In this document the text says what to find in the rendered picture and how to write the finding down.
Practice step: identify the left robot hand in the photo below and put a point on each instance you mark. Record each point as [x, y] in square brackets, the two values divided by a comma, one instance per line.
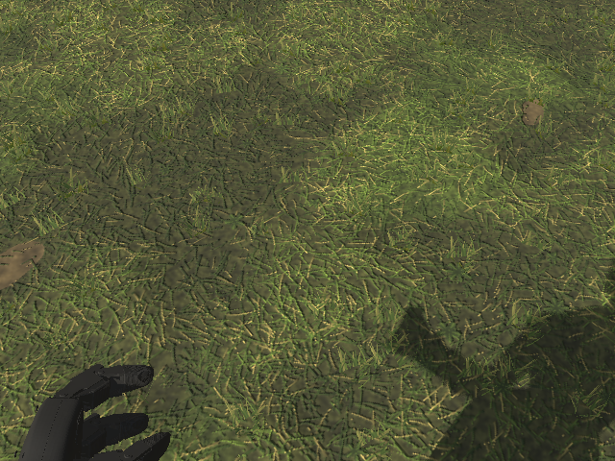
[59, 431]

